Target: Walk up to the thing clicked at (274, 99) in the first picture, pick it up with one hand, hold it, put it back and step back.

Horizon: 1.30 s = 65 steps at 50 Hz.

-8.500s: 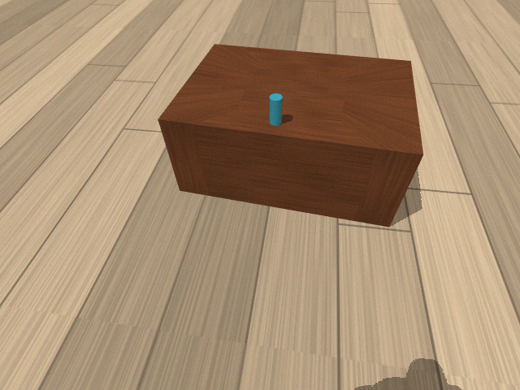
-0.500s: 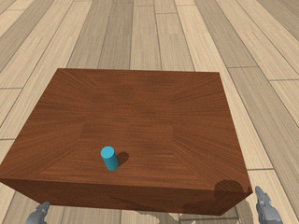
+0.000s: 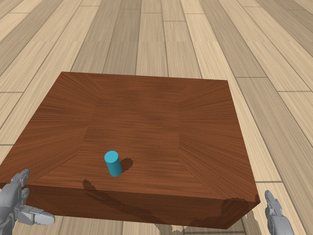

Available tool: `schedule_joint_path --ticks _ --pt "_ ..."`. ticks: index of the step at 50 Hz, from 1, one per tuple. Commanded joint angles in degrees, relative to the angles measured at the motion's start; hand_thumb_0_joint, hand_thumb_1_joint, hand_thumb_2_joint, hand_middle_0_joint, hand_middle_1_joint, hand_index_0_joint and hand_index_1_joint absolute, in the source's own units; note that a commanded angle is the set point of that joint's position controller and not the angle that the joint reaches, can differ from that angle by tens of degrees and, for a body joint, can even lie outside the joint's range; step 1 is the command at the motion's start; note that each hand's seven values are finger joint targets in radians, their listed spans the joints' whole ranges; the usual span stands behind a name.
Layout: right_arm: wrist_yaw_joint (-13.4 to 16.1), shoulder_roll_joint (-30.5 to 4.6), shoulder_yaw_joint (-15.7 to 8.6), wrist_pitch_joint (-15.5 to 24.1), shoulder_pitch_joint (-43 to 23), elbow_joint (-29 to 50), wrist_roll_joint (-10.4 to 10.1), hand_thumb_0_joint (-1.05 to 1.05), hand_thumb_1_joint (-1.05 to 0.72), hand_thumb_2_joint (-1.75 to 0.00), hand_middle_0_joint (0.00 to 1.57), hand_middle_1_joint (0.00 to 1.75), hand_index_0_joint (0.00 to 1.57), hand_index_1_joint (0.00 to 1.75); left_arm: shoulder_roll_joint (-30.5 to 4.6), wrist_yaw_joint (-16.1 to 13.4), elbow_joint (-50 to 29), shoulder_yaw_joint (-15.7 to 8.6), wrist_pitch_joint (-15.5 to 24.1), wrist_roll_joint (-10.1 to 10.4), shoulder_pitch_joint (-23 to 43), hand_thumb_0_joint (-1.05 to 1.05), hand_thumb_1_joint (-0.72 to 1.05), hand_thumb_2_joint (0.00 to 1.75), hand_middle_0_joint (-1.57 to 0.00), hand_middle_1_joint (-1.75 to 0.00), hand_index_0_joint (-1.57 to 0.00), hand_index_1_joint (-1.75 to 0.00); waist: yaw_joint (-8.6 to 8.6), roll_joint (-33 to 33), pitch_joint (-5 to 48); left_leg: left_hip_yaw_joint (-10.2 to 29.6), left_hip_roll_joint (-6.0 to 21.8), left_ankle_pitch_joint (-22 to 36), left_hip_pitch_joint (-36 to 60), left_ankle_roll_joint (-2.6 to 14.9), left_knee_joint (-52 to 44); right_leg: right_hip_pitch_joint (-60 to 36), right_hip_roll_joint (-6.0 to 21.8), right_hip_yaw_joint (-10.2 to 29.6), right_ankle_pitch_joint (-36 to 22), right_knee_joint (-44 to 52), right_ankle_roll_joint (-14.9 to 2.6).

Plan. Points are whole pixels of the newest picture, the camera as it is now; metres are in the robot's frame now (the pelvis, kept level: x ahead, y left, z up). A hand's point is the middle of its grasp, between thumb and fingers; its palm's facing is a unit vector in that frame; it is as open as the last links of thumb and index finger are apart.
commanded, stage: go down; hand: left
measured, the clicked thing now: (113, 164) +0.44 +0.18 -0.23
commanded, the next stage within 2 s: approach in 1.24 s
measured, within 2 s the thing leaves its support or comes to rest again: neither
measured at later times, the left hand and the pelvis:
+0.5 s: hand (29, 166) +0.31 +0.34 +0.01, palm faces +0.16 -0.97 -0.16, open 17.3 cm; pelvis -0.02 +0.00 +0.00, yaw -1 degrees
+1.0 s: hand (25, 152) +0.34 +0.36 +0.03, palm faces +0.16 -0.98 -0.12, open 17.3 cm; pelvis +0.00 +0.00 +0.00, yaw -2 degrees
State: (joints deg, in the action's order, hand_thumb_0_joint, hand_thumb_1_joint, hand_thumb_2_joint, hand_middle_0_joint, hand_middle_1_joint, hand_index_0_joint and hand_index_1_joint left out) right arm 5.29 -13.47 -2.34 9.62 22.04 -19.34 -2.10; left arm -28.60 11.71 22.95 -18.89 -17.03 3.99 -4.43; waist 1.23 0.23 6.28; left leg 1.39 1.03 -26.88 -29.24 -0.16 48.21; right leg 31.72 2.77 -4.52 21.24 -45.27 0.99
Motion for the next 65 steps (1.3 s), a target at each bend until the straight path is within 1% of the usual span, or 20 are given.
schedule_joint_path --ticks 1,3,6,8,9,12,17,19,22,24,27,28,30,32,35,43,49,53,54,65 --pt "0.66 -9.62 -4.14 3.72 -2.78 8.93 -0.47 0.00 0.54 -0.05 0.05 0.05 0.05 0.05 -18.22 3.47 -3.00 -7.16 3.15 1.18 14.06 0.00 -0.53 0.05 -0.06 -0.03 -0.05 -0.04 0.33 -7.64 9.05 0.36 -1.05 18.92 1.74 -0.17 -8.96 -6.99 -1.88 1.08 -12.55 5.08 -2.05" --pt "0.19 -7.56 -1.72 3.75 -1.84 6.78 -0.33 0.00 0.54 -0.05 0.05 0.05 0.05 0.05 -17.15 5.33 2.37 -5.95 3.25 1.59 14.79 0.00 -0.57 0.05 -0.07 -0.04 -0.06 -0.05 0.16 -5.93 7.03 0.49 -1.00 18.16 0.26 0.09 -8.86 -6.32 -2.06 0.94 -11.85 5.41 -2.02" --pt "0.00 -9.23 -2.92 4.39 -4.50 4.76 -0.43 0.00 0.54 -0.05 0.05 0.05 0.05 0.05 -20.85 6.96 7.59 -7.74 5.45 1.82 19.76 0.00 -0.57 0.05 -0.07 -0.05 -0.06 -0.05 -0.49 -4.23 6.00 0.55 -0.90 15.15 -2.03 0.33 -9.33 -4.72 -2.36 1.06 -8.93 5.39 -2.15" --pt "0.10 -11.21 -4.71 5.28 -4.88 7.05 -0.44 0.00 0.55 -0.05 0.05 0.05 0.05 0.05 -23.93 7.79 6.44 -9.65 8.11 2.38 25.52 0.00 -0.60 0.06 -0.06 -0.06 -0.06 -0.06 -0.10 -4.11 11.26 0.52 -0.65 16.12 1.02 0.33 -9.18 -6.18 -2.49 1.24 -9.68 5.17 -1.90" --pt "0.08 -10.48 -3.94 5.31 -4.43 5.86 -0.33 0.00 0.55 -0.05 0.05 0.05 0.05 0.05 -25.25 7.95 8.20 -10.67 9.35 2.12 25.87 0.00 -0.56 0.06 -0.06 -0.05 -0.06 -0.05 -0.83 -3.69 11.72 0.40 -0.67 17.14 0.46 0.33 -8.60 -6.47 -2.48 1.35 -10.62 5.03 -1.82" --pt "0.02 -11.36 -5.21 5.74 -3.86 2.30 -0.36 0.00 0.55 -0.05 0.05 0.05 0.05 0.05 -26.59 8.90 12.41 -10.61 12.82 1.86 30.28 0.00 -0.52 0.09 -0.05 -0.07 -0.05 -0.07 -0.01 -5.12 11.48 0.18 -0.77 17.28 0.77 0.27 -8.42 -5.13 -2.35 1.76 -10.60 4.51 -1.94" --pt "0.08 -8.62 -1.45 5.44 -4.88 3.52 -0.21 0.00 0.56 -0.05 0.05 0.05 0.05 0.05 -29.63 10.23 16.26 -12.05 17.36 1.49 35.19 0.00 -0.51 0.09 -0.05 -0.06 -0.05 -0.06 -0.22 -7.12 15.06 0.00 -0.94 20.14 2.11 0.31 -8.12 -6.26 -2.05 2.28 -13.23 4.43 -2.27" --pt "0.07 -9.34 -1.68 5.24 -4.20 1.57 0.07 0.00 0.56 -0.05 0.05 0.05 0.05 0.05 -27.79 10.99 21.15 -10.99 18.35 1.83 35.05 0.00 -0.48 0.09 -0.05 -0.05 -0.04 -0.05 0.62 -6.84 12.03 0.43 -0.52 19.27 1.31 0.11 -8.82 -4.14 -2.39 1.90 -12.04 4.65 -2.44" --pt "0.44 -9.73 -1.78 5.28 -5.16 1.95 0.19 0.00 0.56 -0.05 0.05 0.05 0.05 0.05 -32.71 11.68 20.85 -12.74 20.60 1.54 37.75 0.00 -0.48 0.09 -0.05 -0.05 -0.05 -0.05 0.07 -7.65 12.81 -0.37 -1.36 15.03 -0.15 0.67 -9.01 -5.29 -1.84 2.39 -9.97 5.75 -2.18" --pt "0.43 -9.17 -0.97 5.15 -4.52 1.39 0.34 0.00 0.56 -0.05 0.05 0.05 0.05 0.05 -32.66 12.34 20.80 -12.49 21.75 1.61 39.64 0.00 -0.50 0.08 -0.05 -0.05 -0.05 -0.05 0.50 -8.97 12.63 -0.57 -1.32 13.97 0.60 0.62 -9.17 -4.10 -1.91 2.37 -9.44 5.85 -2.23" --pt "0.55 -9.71 -0.89 5.21 -3.33 1.49 0.65 0.00 0.56 -0.05 0.05 0.05 0.05 0.05 -32.05 13.43 22.53 -12.72 22.94 2.53 41.35 0.00 -0.44 0.08 -0.05 -0.04 -0.05 -0.04 1.89 -9.67 15.54 0.09 -0.51 19.91 3.86 -0.13 -8.13 -3.24 -2.22 1.86 -13.10 5.01 -2.41" --pt "0.62 -10.09 -0.92 5.10 -3.45 0.60 0.73 0.00 0.56 -0.05 0.05 0.05 0.05 0.05 -34.00 13.47 22.13 -13.55 23.40 2.42 41.65 0.00 -0.47 0.07 -0.05 -0.04 -0.05 -0.04 1.23 -10.38 15.49 0.23 -0.53 20.44 3.59 -0.13 -8.06 -3.22 -2.21 1.86 -13.12 5.15 -2.50" --pt "0.70 -10.84 -1.61 5.03 -4.63 1.04 0.83 0.00 0.55 -0.05 0.05 0.05 0.05 0.05 -33.50 14.07 24.16 -13.46 23.85 2.70 41.17 0.00 -0.48 0.07 -0.05 -0.03 -0.05 -0.04 1.76 -9.40 17.02 0.41 -0.38 24.13 4.65 -0.10 -7.03 -3.16 -2.19 1.83 -15.41 4.74 -2.55" --pt "0.62 -9.37 0.01 4.94 -4.98 0.88 0.82 0.00 0.55 -0.05 0.05 0.05 0.05 0.05 -34.32 14.75 23.07 -14.02 24.84 3.10 43.97 0.00 -0.48 0.07 -0.05 -0.03 -0.05 -0.03 1.55 -9.66 17.34 0.34 -0.46 23.84 3.91 0.00 -6.81 -3.71 -2.14 1.92 -15.62 4.50 -2.53" --pt "1.01 -10.90 -1.16 4.89 -6.05 3.16 0.80 0.00 0.55 -0.05 0.05 0.05 0.05 0.05 -34.03 15.16 28.09 -14.61 24.99 3.29 40.39 0.00 -0.50 0.07 -0.05 -0.03 -0.04 -0.03 1.81 -6.15 16.97 0.16 -0.90 22.10 1.43 0.56 -6.77 -5.11 -1.96 2.19 -15.60 4.74 -2.30" --pt "1.11 -10.39 -1.05 3.82 -2.09 2.38 0.92 0.00 0.54 -0.05 0.05 0.05 0.05 0.05 -36.75 16.08 26.48 -16.84 26.06 3.62 40.22 0.00 -0.51 0.06 -0.05 -0.02 -0.05 -0.03 1.44 -7.38 19.18 -0.44 -1.33 26.74 2.40 0.60 -5.43 -6.19 -1.82 2.47 -19.69 4.26 -2.11" --pt "0.69 -10.56 -1.28 3.99 -4.62 2.76 1.01 0.00 0.54 -0.05 0.05 0.05 0.05 0.05 -36.97 16.41 22.92 -16.81 26.51 3.51 42.92 0.00 -0.50 0.06 -0.05 -0.02 -0.04 -0.03 0.96 -11.73 20.36 0.64 -0.06 33.36 6.52 -0.53 -5.09 -2.74 -2.28 1.74 -19.88 3.65 -2.68" --pt "0.63 -10.11 -0.78 3.71 -4.60 2.14 1.09 0.00 0.53 -0.06 0.05 0.05 0.05 0.05 -36.03 16.46 23.02 -16.35 26.53 3.65 43.04 0.00 -0.50 0.06 -0.05 -0.01 -0.04 -0.02 1.37 -11.41 18.97 0.56 -0.12 31.83 5.57 -0.35 -5.24 -2.99 -2.25 1.87 -19.23 4.02 -2.66" --pt "0.85 -11.43 -2.12 3.86 -4.52 2.34 1.13 0.00 0.54 -0.06 0.05 0.05 0.05 0.05 -36.24 16.64 24.41 -16.85 26.40 3.80 41.53 0.00 -0.50 0.06 -0.05 -0.01 -0.04 -0.02 1.89 -10.46 18.78 0.60 -0.08 30.42 5.54 -0.29 -5.62 -3.06 -2.33 1.76 -18.51 4.15 -2.63" --pt "0.10 -11.69 -2.30 3.58 -3.78 1.74 1.28 0.00 0.54 -0.06 0.05 0.05 0.05 0.05 -36.20 17.66 25.41 -17.07 26.11 4.55 43.18 0.00 -0.54 0.07 -0.05 -0.02 -0.04 -0.03 1.67 -9.91 18.15 1.40 0.73 35.50 6.53 -0.52 -5.50 -1.24 -2.79 1.04 -19.17 3.76 -2.67"
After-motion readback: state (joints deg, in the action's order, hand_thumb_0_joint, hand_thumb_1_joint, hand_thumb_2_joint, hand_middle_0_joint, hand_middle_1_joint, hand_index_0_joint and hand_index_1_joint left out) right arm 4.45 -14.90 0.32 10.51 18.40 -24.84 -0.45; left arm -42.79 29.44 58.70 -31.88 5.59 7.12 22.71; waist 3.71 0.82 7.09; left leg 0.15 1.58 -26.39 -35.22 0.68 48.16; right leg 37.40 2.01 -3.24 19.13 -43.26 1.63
